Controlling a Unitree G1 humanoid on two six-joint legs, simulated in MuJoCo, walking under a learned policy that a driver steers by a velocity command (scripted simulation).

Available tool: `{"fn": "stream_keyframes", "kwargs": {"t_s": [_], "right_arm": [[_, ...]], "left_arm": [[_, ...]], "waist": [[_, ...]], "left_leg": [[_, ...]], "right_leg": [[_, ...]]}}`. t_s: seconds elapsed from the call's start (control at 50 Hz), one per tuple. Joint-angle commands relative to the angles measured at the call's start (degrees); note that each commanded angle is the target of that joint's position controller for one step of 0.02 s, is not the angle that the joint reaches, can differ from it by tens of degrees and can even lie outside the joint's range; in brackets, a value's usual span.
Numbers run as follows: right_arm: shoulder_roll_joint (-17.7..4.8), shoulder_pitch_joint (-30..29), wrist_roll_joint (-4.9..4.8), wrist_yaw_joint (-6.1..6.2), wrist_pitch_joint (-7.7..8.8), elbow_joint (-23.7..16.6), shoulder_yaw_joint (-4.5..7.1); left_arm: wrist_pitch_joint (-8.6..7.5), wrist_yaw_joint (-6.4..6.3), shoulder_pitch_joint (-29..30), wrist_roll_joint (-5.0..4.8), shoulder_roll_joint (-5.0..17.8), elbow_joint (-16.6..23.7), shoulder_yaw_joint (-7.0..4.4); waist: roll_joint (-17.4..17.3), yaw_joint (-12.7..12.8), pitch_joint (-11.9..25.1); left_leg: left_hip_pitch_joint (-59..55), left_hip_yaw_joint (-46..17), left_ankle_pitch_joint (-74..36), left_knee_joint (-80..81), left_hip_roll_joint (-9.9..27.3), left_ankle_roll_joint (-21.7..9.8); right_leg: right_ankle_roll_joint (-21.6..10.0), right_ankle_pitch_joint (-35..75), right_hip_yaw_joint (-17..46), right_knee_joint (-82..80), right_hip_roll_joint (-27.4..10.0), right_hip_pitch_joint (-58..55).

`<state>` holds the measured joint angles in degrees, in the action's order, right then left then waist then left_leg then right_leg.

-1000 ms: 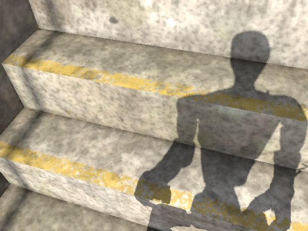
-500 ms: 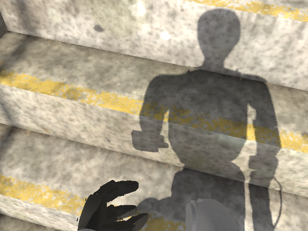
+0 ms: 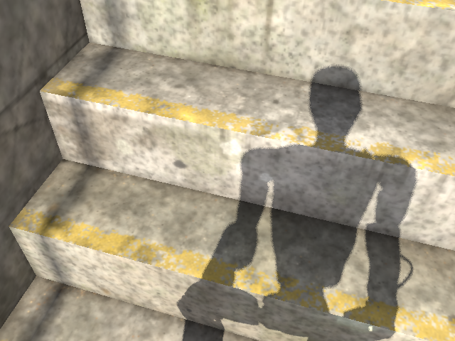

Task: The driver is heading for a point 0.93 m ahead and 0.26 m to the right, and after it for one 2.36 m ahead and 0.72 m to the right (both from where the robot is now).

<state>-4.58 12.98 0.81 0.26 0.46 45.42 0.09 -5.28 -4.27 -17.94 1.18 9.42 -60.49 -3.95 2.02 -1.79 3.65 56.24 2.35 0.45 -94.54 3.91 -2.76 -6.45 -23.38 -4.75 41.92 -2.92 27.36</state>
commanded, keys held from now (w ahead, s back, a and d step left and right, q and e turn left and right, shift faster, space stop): w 0.38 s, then w+e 0.62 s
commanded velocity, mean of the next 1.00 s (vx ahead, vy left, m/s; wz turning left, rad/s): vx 0.50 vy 0.00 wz -0.24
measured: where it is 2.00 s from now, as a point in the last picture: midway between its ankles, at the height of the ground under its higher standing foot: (239, 102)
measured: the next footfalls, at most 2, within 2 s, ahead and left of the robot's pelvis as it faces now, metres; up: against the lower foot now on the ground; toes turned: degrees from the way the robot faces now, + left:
left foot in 0.14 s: +0.11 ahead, +0.14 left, -0.01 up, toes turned +7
right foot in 0.64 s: +0.33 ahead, -0.02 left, +0.20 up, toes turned -5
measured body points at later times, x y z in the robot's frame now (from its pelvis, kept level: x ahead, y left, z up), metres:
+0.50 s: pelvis +0.16 +0.08 +0.01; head +0.14 +0.10 +0.46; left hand +0.37 +0.21 -0.09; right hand +0.02 -0.07 -0.13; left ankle +0.07 +0.13 -0.72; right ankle +0.22 -0.06 -0.33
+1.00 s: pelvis +0.41 +0.09 +0.22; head +0.40 +0.10 +0.67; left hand +0.32 +0.27 +0.06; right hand +0.66 -0.13 +0.20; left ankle +0.54 +0.20 -0.23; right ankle +0.29 -0.02 -0.50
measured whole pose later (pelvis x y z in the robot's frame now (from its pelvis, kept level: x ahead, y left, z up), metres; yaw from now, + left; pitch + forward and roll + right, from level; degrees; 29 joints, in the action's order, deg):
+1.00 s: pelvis +0.41 +0.09 +0.22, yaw -15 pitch +8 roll -2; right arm -7.9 -9.1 3.8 -2.3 0.7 40.3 -4.8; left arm -4.9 3.4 -32.5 6.3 3.0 -70.1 1.3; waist -0.3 3.2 11.2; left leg 80.0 -5.0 22.3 -114.5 2.8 -13.4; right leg -1.5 -24.6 8.8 33.4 5.8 16.3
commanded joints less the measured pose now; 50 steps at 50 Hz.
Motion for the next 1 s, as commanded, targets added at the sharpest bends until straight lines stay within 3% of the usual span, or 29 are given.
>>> {"fn": "stream_keyframes", "kwargs": {"t_s": [0.02, 0.08, 0.12, 0.14, 0.16, 0.18, 0.24, 0.26, 0.36, 0.4, 0.42, 0.46, 0.52, 0.54, 0.58, 0.62, 0.64, 0.66, 0.68, 0.7, 0.72, 0.74, 0.78, 0.8, 0.84, 0.88, 0.92, 0.96, 1.0], "right_arm": [[-3.9, -2.1, 0.02, -1.28, 0.85, -3.8, 1.16], [-4.7, 10.0, -2.1, -2.0, 0.52, 1.0, 1.85], [-5.8, 20.7, -0.99, -1.0, 2.02, 7.4, 2.42], [-3.7, 22.8, 0.32, -0.64, 3.34, 8.8, 1.17], [-9.9, 22.2, 3.35, 0.82, 3.45, 7.0, 2.86], [-11.4, 18.1, 2.73, 1.48, 4.57, 5.5, 3.78], [-5.0, 17.0, 0.77, 2.62, 6.13, 10.1, 1.89], [-4.7, 17.4, 1.18, 2.24, 7.11, 11.9, 1.75], [-3.6, 21.3, 0.77, 0.21, 9.19, 15.8, 1.47], [-4.2, 24.5, 0.65, 0.17, 10.17, 17.2, 1.42], [-4.2, 24.3, 7.36, -4.43, 7.48, 19.5, -1.12], [-4.6, 22.0, 10.42, -8.27, 5.74, 19.6, -1.54], [-3.0, 23.4, 6.85, -8.86, 4.08, 20.0, -3.02], [-6.4, 14.4, 4.96, -10.61, 2.12, 19.5, -3.27], [-14.4, 19.3, 4.07, -10.91, 3.56, 21.7, -2.36], [-21.2, 16.4, 3.17, -10.44, 4.24, 22.5, -0.51], [-20.4, 15.1, 3.07, -10.93, 4.1, 22.5, -0.33], [-18.5, 14.6, 5.33, -12.35, 3.79, 23.0, -0.32], [-16.2, 14.2, 8.76, -14.23, 2.95, 22.8, -0.38], [-15.8, 6.9, -3.95, -3.23, 8.04, 11.5, 2.38], [-10.9, -3.9, -0.73, -1.22, 8.19, 7.9, 0.85], [-5.2, -10.1, 2.26, -1.12, 8.0, 2.0, -0.74], [-0.4, -9.0, 3.61, -1.3, 6.65, -4.7, -2.27], [-6.7, -9.2, 3.31, -5.02, 3.11, 1.9, -0.98], [-5.7, -7.4, 4.79, -5.35, 2.69, -1.1, -2.0], [-7.6, -15.8, 3.48, -4.76, 2.32, -4.8, -2.4], [-5.6, -22.5, 3.15, -3.42, 1.81, -5.5, -3.77], [-6.8, -32.9, 2.73, -1.88, 1.83, -10.8, -4.21], [-6.9, -44.9, 3.17, -1.51, -0.09, -18.1, -4.54]], "left_arm": [[-0.02, -1.37, 2.4, 0.86, 8.2, 5.4, -2.75], [2.1, -1.69, -0.5, 1.46, 8.9, 6.2, -3.24], [2.43, -0.2, -1.1, 2.06, 2.6, 7.1, -1.26], [1.02, 1.07, 4.0, 0.72, -5.3, 9.7, 0.74], [0.04, 1.83, 1.7, -1.5, -5.8, 13.1, 0.31], [-0.9, 1.4, 4.7, 0.03, -3.2, 14.9, 0.28], [-0.65, 3.78, 13.7, 3.21, -5.7, 19.5, 3.44], [-0.23, 4.2, 14.3, 2.22, -5.5, 19.2, 3.51], [2.37, 2.76, 15.9, -0.84, -6.8, 19.3, 4.33], [3.89, 1.82, 21.8, -0.35, -8.0, 22.6, 5.01], [5.55, 7.03, 16.7, -3.56, -0.3, 19.4, 5.06], [6.08, 8.5, 16.7, -1.86, 3.0, 17.6, 3.52], [8.19, 7.89, 33.2, -2.46, 1.7, 19.5, 4.11], [10.92, 9.19, 32.0, -0.97, -0.6, 21.2, 5.67], [12.15, 11.33, 40.4, -2.34, 1.3, 23.3, 5.37], [13.06, 11.29, 27.3, 0.7, 1.9, 20.7, 5.26], [12.79, 10.9, 23.7, 0.96, 3.1, 19.0, 5.16], [13.17, 10.06, 12.3, 1.01, 5.0, 15.6, 4.26], [13.41, 8.84, -2.7, 1.14, 6.9, 9.1, 3.72], [9.16, 5.13, -7.2, 0.35, 6.7, 4.9, 2.42], [8.61, 2.16, -1.9, -0.47, 6.9, 2.1, 1.87], [7.68, 1.09, 0.5, 0.58, 5.1, 3.6, 2.34], [4.07, 1.04, -0.5, 2.23, 4.8, 2.0, 1.98], [3.31, 6.3, -4.8, 3.2, -3.2, -1.2, 5.55], [1.56, 8.36, -1.6, 2.63, -2.1, -1.7, 5.77], [0.83, 8.61, 2.6, 2.63, 3.7, 0.9, 3.55], [0.02, 8.04, -9.1, 5.17, 0.0, -4.7, 4.7], [-0.89, 7.61, -17.2, 5.74, 1.7, -9.9, 4.54], [-0.31, 7.3, -19.9, 5.4, 3.8, -9.4, 3.01]], "waist": [[5.6, -1.5, 0.4], [2.1, -3.7, 0.4], [-5.8, -5.7, -1.9], [-8.3, -6.0, -3.5], [-23.3, -3.2, 1.5], [-18.0, -1.4, 0.1], [-1.3, -0.2, -9.6], [0.5, 0.2, -11.0], [-2.4, 0.1, -11.0], [-4.3, -0.8, -13.1], [-14.1, 1.2, -6.9], [-2.6, 1.6, -4.6], [-7.8, -1.2, -1.8], [-11.3, 8.4, 0.7], [-13.7, 4.3, 5.7], [-17.0, 7.6, 10.4], [-18.5, 6.9, 11.8], [-16.3, 9.3, 14.2], [-10.2, 12.0, 18.9], [-0.2, 11.5, 19.5], [11.7, 9.1, 11.6], [4.4, 7.9, 3.5], [0.5, 3.0, -6.5], [1.0, 5.2, -3.3], [-3.8, -1.4, 1.9], [1.5, -1.7, 5.6], [1.6, 2.1, 0.7], [-7.6, 2.8, 1.9], [0.2, 5.1, 2.3]], "left_leg": [[-10.6, 1.7, 7.7, 22.1, 2.7, -1.2], [-37.5, 16.0, 25.3, 57.4, -5.4, -2.1], [-48.4, 6.0, 27.3, 64.7, -2.7, -2.0], [-50.9, -7.8, 26.6, 60.2, 2.4, 1.4], [-56.6, -47.6, 45.4, 83.4, 18.4, -0.4], [-56.3, -56.9, 55.2, 92.4, 24.6, -0.1], [-43.8, -25.3, 29.3, 77.6, 13.0, -3.0], [-42.7, -22.9, 25.9, 76.8, 11.9, -2.1], [-42.5, -16.7, 21.5, 77.8, 10.4, -6.3], [-45.6, -15.5, 21.0, 80.4, 10.6, -6.4], [-47.5, -17.8, 11.8, 78.9, 12.6, -14.0], [-49.1, -8.5, 0.9, 79.2, 11.6, -13.5], [-47.4, -0.6, -12.2, 87.1, 12.1, -13.1], [-28.5, 3.3, -39.2, 87.1, 10.0, -16.3], [-34.3, 3.6, -91.0, 84.6, 14.1, -17.7], [-59.7, 4.3, -115.4, 73.6, 18.1, -20.5], [-66.3, 3.8, -120.0, 67.6, 18.5, -22.2], [-65.8, 4.4, -121.2, 56.4, 15.5, -20.7], [-47.3, -1.3, -111.6, 45.9, 12.6, -20.2], [-32.1, 4.6, -55.0, 30.5, 2.4, -10.9], [-14.9, -1.5, -9.5, 3.2, -7.4, -5.5], [-5.9, -8.2, -1.9, -14.3, -9.1, -5.0], [7.2, -9.6, 6.4, -21.0, -7.0, -5.5], [21.9, -23.6, 5.3, -24.4, -12.5, -11.0], [20.9, -13.9, 8.4, -20.2, -7.4, -10.9], [15.8, -5.4, 21.6, -28.9, -5.5, -8.7], [26.6, -8.6, 28.1, -39.7, -3.6, -10.8], [29.3, -7.5, 20.7, -18.2, 0.0, -10.4], [23.0, -4.9, 25.7, 0.2, 1.8, -10.6]], "right_leg": [[-5.4, -22.0, 17.4, -22.0, -10.7, -2.3], [-6.8, -32.0, 10.8, -15.3, -4.9, 2.6], [-7.6, -19.6, 6.2, 16.8, -0.8, 10.6], [-4.2, -2.5, 10.5, 43.1, 3.7, 23.5], [0.0, 5.9, 16.7, 60.0, 7.3, 38.7], [1.8, 13.4, 15.8, 76.5, 5.8, 46.4], [1.7, 22.5, 9.9, 83.4, 1.2, 48.0], [1.3, 20.3, 9.0, 86.4, 1.2, 48.7], [-0.4, 16.6, 5.1, 94.5, 2.8, 55.2], [-0.8, 12.3, 5.4, 97.3, 3.4, 62.5], [-10.8, 26.2, 15.1, 98.6, 3.6, 70.4], [-11.9, 29.9, 10.4, 92.9, 4.1, 71.9], [-10.8, 20.1, -0.3, 79.6, 0.1, 64.3], [-11.4, 19.5, -8.0, 66.8, 2.5, 39.7], [-4.3, 5.0, -15.1, 52.5, 7.8, 28.2], [-2.4, -6.8, -13.0, 35.4, 12.5, 31.7], [-2.6, -7.3, -12.7, 26.2, 14.3, 31.3], [-3.9, 0.7, -6.1, 20.6, 14.9, 22.9], [-6.8, 8.4, 7.1, 14.4, 14.4, 1.0], [-13.0, -21.0, 21.0, 8.4, 7.4, -12.7], [-18.0, -23.6, 42.6, -6.0, 0.3, -6.6], [-18.2, -19.5, 44.4, -11.2, -0.3, -4.0], [-13.1, -13.6, 40.7, -14.2, -0.5, -4.0], [-10.2, 10.5, 35.8, -7.5, 0.6, -11.3], [-9.3, 26.6, 25.5, -9.5, 0.4, -8.3], [-9.9, 22.0, 23.1, -17.1, -0.6, -0.7], [-9.2, 16.4, 30.1, -19.6, -2.9, -3.3], [-5.2, 22.4, 29.1, -16.8, -2.2, -11.4], [-5.8, 27.3, 30.1, -24.6, -3.3, -10.1]]}}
